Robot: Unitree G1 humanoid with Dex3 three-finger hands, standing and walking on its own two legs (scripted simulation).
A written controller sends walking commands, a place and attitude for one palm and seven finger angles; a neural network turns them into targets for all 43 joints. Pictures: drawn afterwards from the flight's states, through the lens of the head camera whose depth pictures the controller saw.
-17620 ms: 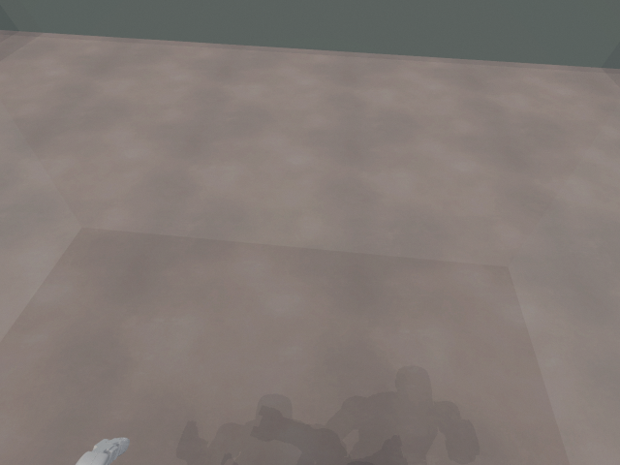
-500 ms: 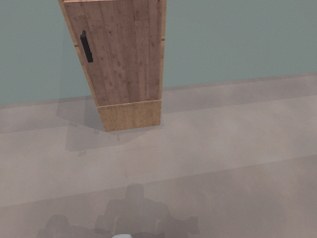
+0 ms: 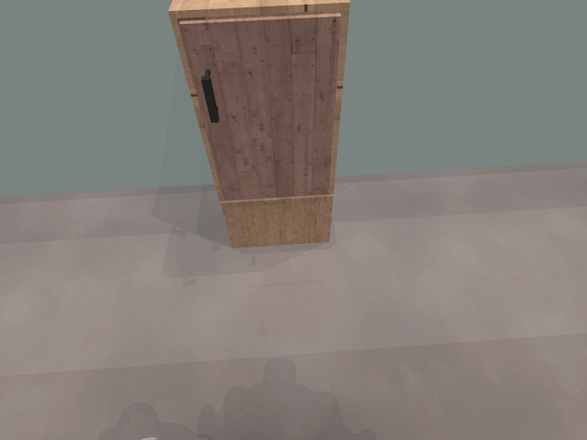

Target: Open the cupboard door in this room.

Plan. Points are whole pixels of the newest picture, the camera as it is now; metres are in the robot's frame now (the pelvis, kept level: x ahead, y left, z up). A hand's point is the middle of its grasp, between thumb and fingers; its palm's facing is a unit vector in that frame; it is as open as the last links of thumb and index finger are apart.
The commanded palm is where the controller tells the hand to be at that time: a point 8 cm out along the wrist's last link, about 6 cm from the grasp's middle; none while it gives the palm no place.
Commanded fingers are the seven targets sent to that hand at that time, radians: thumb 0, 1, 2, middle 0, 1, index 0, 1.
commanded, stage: take the last steps up to it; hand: left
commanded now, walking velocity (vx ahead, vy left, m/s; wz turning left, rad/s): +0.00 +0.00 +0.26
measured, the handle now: (211, 96) +0.90 +0.25 -0.02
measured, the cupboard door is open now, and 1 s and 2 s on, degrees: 0 0 0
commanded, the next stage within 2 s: come to a stop and stand still in 1.44 s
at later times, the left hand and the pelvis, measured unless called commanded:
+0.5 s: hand out of the picture -0.09 +0.18 -0.17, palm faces +0.22 -0.96 -0.17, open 7.4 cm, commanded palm none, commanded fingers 0.00 0.90 0.90 -0.20 -0.30 -0.20 -0.30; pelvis +0.00 +0.02 +0.01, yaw +6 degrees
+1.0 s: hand (193, 358) +0.28 +0.20 -0.17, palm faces +0.00 -0.98 -0.19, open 7.4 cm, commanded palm none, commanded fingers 0.00 0.90 0.90 -0.20 -0.30 -0.20 -0.30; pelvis +0.17 +0.02 -0.02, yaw +3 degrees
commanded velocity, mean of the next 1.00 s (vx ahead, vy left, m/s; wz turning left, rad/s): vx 0.28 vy -0.04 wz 0.00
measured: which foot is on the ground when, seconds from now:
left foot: down 0.00-0.02, up 0.04-0.48, down 0.50-1.00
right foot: down 0.00-0.50, up 0.52-0.98, down 1.00-1.00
